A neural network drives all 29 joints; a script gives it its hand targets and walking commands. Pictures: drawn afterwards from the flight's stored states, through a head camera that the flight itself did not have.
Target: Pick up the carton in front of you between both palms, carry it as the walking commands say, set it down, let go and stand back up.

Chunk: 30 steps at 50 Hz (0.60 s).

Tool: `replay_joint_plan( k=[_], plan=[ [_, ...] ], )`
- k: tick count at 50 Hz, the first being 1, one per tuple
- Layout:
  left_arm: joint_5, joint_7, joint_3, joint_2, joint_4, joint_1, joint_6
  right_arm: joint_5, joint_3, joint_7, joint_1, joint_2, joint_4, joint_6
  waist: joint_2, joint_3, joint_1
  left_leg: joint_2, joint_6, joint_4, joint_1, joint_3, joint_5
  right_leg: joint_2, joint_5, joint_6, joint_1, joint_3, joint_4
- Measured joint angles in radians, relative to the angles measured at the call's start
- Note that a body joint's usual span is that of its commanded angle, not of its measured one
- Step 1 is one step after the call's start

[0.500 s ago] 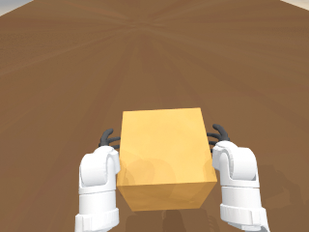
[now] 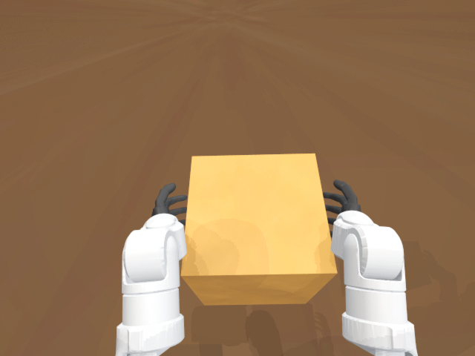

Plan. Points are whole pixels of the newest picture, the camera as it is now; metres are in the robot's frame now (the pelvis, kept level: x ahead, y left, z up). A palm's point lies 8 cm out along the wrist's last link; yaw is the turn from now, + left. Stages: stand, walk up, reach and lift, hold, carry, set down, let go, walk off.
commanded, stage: carry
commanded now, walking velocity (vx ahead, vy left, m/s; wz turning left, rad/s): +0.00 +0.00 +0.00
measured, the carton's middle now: (254, 237) +0.34 +0.00 +0.01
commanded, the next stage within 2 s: none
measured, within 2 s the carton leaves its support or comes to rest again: neither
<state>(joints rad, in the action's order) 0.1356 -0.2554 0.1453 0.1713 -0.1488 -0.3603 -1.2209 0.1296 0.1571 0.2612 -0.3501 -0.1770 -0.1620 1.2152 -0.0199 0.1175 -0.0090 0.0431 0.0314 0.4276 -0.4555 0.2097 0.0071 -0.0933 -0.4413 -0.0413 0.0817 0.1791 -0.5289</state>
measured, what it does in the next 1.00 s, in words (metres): walks ahead: right foot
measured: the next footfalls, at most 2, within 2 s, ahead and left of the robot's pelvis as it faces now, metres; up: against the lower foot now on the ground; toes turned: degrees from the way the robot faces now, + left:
right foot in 0.30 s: +0.25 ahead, -0.13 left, +0.00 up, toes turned +20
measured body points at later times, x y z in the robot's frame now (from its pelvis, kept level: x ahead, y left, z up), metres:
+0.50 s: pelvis +0.19 -0.01 +0.01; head +0.17 -0.01 +0.46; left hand +0.49 +0.14 +0.08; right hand +0.49 -0.16 +0.08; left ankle +0.11 +0.09 -0.72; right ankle +0.21 -0.11 -0.72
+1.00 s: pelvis +0.20 +0.00 +0.00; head +0.18 +0.00 +0.45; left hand +0.49 +0.16 +0.03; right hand +0.50 -0.14 +0.03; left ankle +0.11 +0.09 -0.73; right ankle +0.21 -0.12 -0.73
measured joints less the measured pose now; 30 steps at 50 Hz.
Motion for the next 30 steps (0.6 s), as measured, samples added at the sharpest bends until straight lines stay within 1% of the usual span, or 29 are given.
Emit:
replay_joint_plan(
  k=[1, 2, 3, 4, 5, 7, 10, 12, 14, 15, 16, 17, 18, 20, 22, 26, 30],
  plan=[
    [0.001, 0.003, 0.011, -0.007, 0.007, -0.004, 0.003, 0.007, -0.004, -0.003, -0.012, -0.004, 0.027, -0.013, -0.017, -0.003, 0.005, -0.007, 0.022, 0.038, 0.0, 0.011, 0.05, -0.01, -0.008, -0.008, 0.056, -0.035, -0.135],
    [0.001, 0.005, 0.02, -0.012, 0.015, -0.005, 0.003, 0.012, -0.005, -0.004, -0.022, -0.008, 0.052, -0.021, -0.02, -0.009, 0.007, -0.007, 0.037, 0.054, 0.009, 0.015, 0.091, 0.001, -0.039, -0.01, 0.12, -0.068, -0.263],
    [0.001, 0.004, 0.027, -0.012, 0.024, -0.002, 0.002, 0.016, -0.005, -0.005, -0.027, -0.01, 0.073, -0.023, -0.016, -0.016, 0.006, -0.002, 0.044, 0.049, 0.026, 0.017, 0.118, 0.018, -0.065, -0.007, 0.18, -0.088, -0.36],
    [-0.001, -0.001, 0.032, -0.009, 0.032, 0.002, -0.001, 0.018, -0.004, -0.008, -0.025, -0.009, 0.086, -0.021, -0.011, -0.022, 0.005, 0.003, 0.033, 0.032, 0.048, 0.016, 0.123, 0.031, -0.077, -0.002, 0.231, -0.093, -0.41],
    [-0.003, -0.011, 0.033, -0.001, 0.037, 0.009, -0.005, 0.018, 0.0, -0.012, -0.019, -0.007, 0.093, -0.017, -0.006, -0.029, 0.004, 0.007, 0.021, 0.009, 0.071, 0.014, 0.122, 0.038, -0.076, 0.0, 0.269, -0.091, -0.407],
    [-0.012, -0.03, 0.022, 0.006, 0.034, 0.02, -0.015, 0.013, 0.008, -0.019, -0.006, -0.003, 0.09, -0.007, 0.001, -0.049, 0.004, 0.009, 0.026, -0.033, 0.116, 0.01, 0.128, 0.043, -0.048, 0.002, 0.321, -0.082, -0.315],
    [-0.022, -0.037, 0.009, 0.003, 0.01, 0.018, -0.024, -0.003, 0.005, -0.009, 0.003, 0.0, 0.052, 0.002, -0.001, -0.087, 0.006, 0.005, 0.025, -0.05, 0.167, 0.006, 0.152, 0.037, 0.054, 0.005, 0.363, -0.072, -0.147],
    [-0.023, -0.036, 0.007, 0.004, -0.022, 0.014, -0.026, -0.01, 0.001, -0.004, 0.002, 0.0, 0.017, 0.005, -0.007, -0.105, 0.005, 0.001, 0.017, -0.029, 0.19, 0.006, 0.185, 0.03, 0.171, 0.01, 0.363, -0.059, -0.045],
    [-0.021, -0.034, 0.007, 0.006, -0.05, 0.01, -0.029, -0.009, -0.003, -0.007, -0.002, -0.002, -0.007, 0.005, -0.017, -0.107, 0.003, -0.007, 0.006, 0.022, 0.206, 0.007, 0.238, 0.02, 0.341, 0.014, 0.327, -0.039, 0.079],
    [-0.02, -0.034, 0.007, 0.006, -0.056, 0.009, -0.028, -0.004, -0.003, -0.013, -0.005, -0.002, -0.01, 0.003, -0.018, -0.1, 0.003, -0.01, -0.001, 0.058, 0.209, 0.005, 0.272, 0.013, 0.417, 0.022, 0.308, -0.032, 0.109],
    [-0.018, -0.031, 0.003, 0.006, -0.049, 0.011, -0.019, 0.001, 0.0, -0.016, -0.007, -0.002, -0.006, -0.003, 0.003, -0.09, 0.005, 0.002, -0.008, 0.085, 0.213, -0.002, 0.303, 0.02, 0.401, 0.039, 0.3, -0.022, 0.092],
    [-0.012, -0.024, 0.001, 0.007, -0.034, 0.01, -0.013, 0.005, 0.003, -0.017, -0.005, -0.002, -0.002, -0.002, 0.025, -0.077, 0.009, 0.012, -0.016, 0.093, 0.221, -0.013, 0.303, 0.028, 0.356, 0.053, 0.294, -0.013, 0.071],
    [-0.005, -0.015, 0.001, 0.008, -0.013, 0.006, -0.009, 0.008, 0.005, -0.015, -0.001, 0.0, 0.004, 0.001, 0.039, -0.06, 0.011, 0.017, -0.02, 0.095, 0.229, -0.021, 0.319, 0.032, 0.314, 0.061, 0.288, -0.006, 0.056],
    [0.011, 0.006, 0.009, 0.01, 0.037, -0.002, -0.002, 0.013, 0.006, -0.007, 0.005, 0.002, 0.025, 0.009, 0.054, -0.025, 0.016, 0.021, -0.028, 0.093, 0.244, -0.033, 0.348, 0.034, 0.26, 0.065, 0.278, 0.004, 0.04],
    [0.027, 0.024, 0.016, 0.01, 0.085, 0.0, 0.012, 0.017, 0.007, -0.002, 0.008, 0.003, 0.061, 0.005, 0.057, 0.004, 0.018, 0.023, -0.036, 0.092, 0.255, -0.04, 0.361, 0.032, 0.261, 0.039, 0.276, 0.007, 0.02],
    [0.035, 0.034, 0.01, 0.0, 0.155, 0.028, 0.048, 0.023, 0.003, -0.005, 0.019, 0.006, 0.144, -0.026, 0.045, 0.034, 0.019, 0.024, -0.056, 0.1, 0.268, -0.047, 0.36, 0.031, 0.21, 0.056, 0.264, 0.009, -0.001],
    [0.025, 0.026, -0.006, -0.01, 0.185, 0.06, 0.094, 0.021, -0.007, -0.012, 0.038, 0.012, 0.191, -0.077, 0.034, 0.028, 0.017, 0.026, -0.063, 0.092, 0.281, -0.054, 0.355, 0.032, 0.209, 0.058, 0.255, 0.008, -0.007]
  ],
)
